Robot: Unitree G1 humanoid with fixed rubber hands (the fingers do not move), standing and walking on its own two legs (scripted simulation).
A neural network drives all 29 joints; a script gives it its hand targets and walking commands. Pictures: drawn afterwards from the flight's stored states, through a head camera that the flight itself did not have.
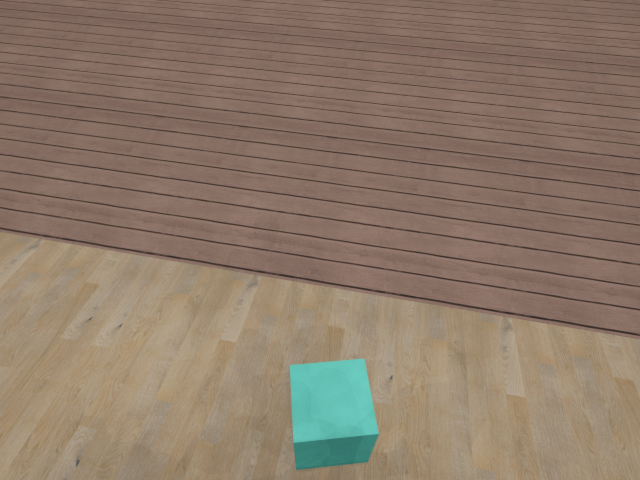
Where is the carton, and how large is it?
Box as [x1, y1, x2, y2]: [290, 359, 378, 469]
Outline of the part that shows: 363,359 290,365 293,442 296,469 367,461 378,432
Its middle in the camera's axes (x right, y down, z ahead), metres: +0.02 +0.49 +1.10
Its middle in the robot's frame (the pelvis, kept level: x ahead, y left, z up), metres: +0.46 -0.02 -0.66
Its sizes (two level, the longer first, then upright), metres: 0.210 0.200 0.250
